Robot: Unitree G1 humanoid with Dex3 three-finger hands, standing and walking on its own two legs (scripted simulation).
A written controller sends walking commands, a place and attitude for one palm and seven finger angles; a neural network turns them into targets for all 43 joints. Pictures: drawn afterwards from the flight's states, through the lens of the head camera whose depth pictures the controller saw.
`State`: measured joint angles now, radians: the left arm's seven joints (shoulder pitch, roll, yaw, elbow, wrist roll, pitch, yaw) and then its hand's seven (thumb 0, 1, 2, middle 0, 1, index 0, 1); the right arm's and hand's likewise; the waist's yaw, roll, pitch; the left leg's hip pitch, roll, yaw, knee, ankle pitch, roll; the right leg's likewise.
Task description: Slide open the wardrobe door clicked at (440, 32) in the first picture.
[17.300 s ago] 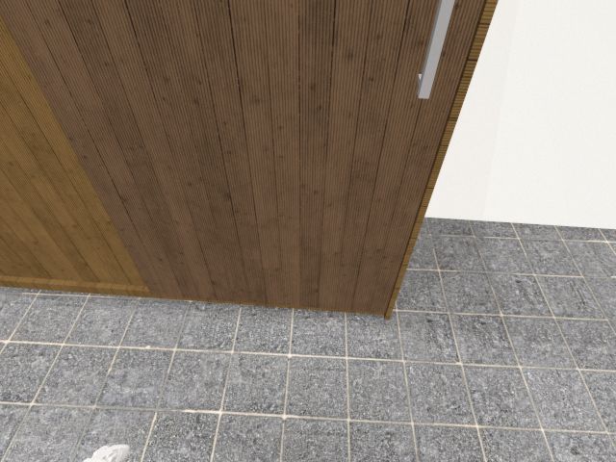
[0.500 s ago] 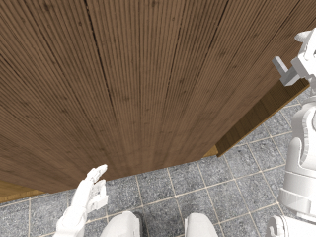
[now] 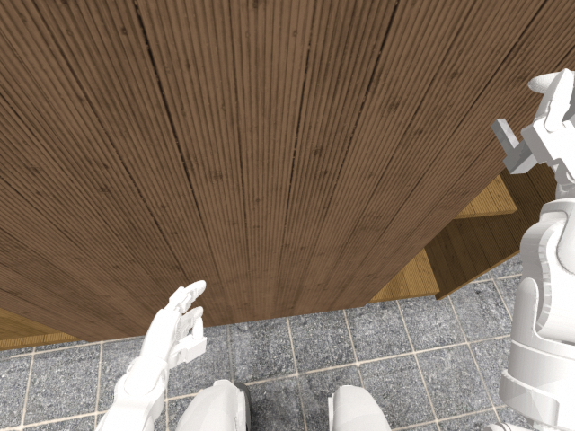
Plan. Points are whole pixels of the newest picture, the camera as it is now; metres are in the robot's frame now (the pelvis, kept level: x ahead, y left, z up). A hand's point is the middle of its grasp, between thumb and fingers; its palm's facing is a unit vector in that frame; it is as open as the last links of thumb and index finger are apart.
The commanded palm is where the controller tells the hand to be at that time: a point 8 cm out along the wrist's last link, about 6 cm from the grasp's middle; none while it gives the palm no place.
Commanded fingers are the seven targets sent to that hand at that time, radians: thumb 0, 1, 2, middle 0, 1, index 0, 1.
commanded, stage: step sideways, sliding the door along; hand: right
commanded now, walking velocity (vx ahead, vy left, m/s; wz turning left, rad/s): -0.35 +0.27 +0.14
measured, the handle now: out of the picture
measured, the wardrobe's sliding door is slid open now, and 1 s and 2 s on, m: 0.29 0.59 0.62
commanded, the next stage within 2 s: stop walking and hold the door there in 1.50 s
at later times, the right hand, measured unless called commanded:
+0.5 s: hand (353, 141) +0.33 -0.05 +0.24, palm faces +0.26 +0.96 -0.06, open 7.2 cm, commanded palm +0.30 -0.05 +0.24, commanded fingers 0.00 -0.90 -0.90 0.45 1.40 0.45 1.40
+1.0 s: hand (179, 154) +0.31 +0.08 +0.25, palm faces +0.23 +0.97 -0.04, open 7.1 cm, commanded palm +0.28 +0.07 +0.25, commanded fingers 0.00 -0.90 -0.90 0.45 1.40 0.45 1.40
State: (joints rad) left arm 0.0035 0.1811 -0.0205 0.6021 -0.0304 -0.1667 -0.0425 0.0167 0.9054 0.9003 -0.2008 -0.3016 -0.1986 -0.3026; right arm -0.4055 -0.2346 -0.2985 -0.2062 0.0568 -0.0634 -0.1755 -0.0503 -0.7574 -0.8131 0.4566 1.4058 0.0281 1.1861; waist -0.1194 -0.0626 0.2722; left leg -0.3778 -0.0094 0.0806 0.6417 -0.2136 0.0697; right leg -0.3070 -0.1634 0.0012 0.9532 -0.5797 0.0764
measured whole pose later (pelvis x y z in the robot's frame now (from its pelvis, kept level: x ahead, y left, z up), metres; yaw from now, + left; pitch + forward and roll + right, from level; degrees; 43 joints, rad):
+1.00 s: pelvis -0.15 +0.22 +0.00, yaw +7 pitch -1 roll +0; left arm 0.13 0.27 0.00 0.71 -0.04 -0.08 0.07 0.02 0.91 0.90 -0.20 -0.30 -0.20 -0.30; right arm -0.72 -0.33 -0.30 0.26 0.08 0.02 -0.18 0.02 -0.78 -0.83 0.46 1.41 0.02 1.23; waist 0.02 -0.04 0.17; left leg -0.35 0.06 0.11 0.64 -0.27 0.01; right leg -0.35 -0.08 -0.11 0.70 -0.35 0.03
